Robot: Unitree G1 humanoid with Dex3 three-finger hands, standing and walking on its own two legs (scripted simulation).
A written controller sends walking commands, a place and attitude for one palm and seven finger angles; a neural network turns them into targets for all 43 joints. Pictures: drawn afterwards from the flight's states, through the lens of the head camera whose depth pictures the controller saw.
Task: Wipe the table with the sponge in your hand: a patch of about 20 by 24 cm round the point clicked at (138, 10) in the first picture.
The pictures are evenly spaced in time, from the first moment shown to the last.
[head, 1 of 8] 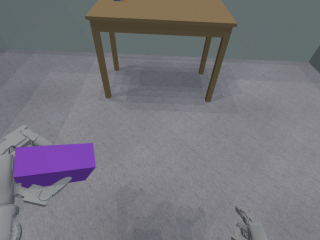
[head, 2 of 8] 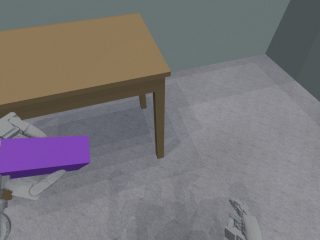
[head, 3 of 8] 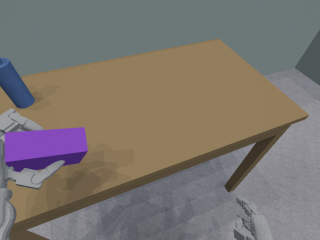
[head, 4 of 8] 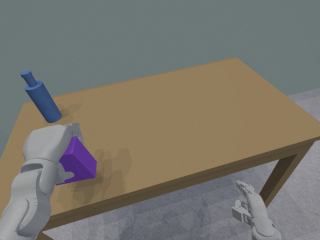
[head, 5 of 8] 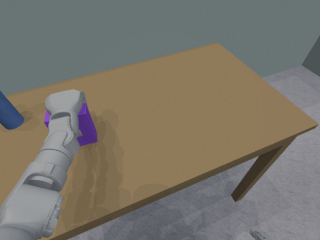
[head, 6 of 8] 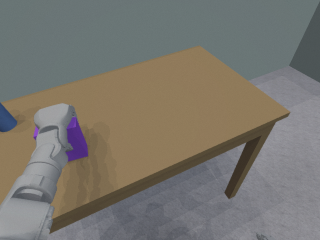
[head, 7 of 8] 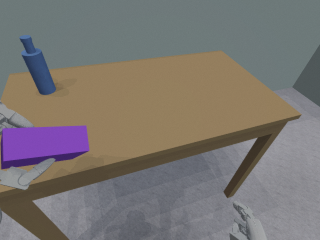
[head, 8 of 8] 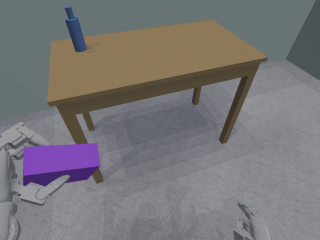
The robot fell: no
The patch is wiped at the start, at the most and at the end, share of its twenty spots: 0.00 1.00 1.00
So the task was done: yes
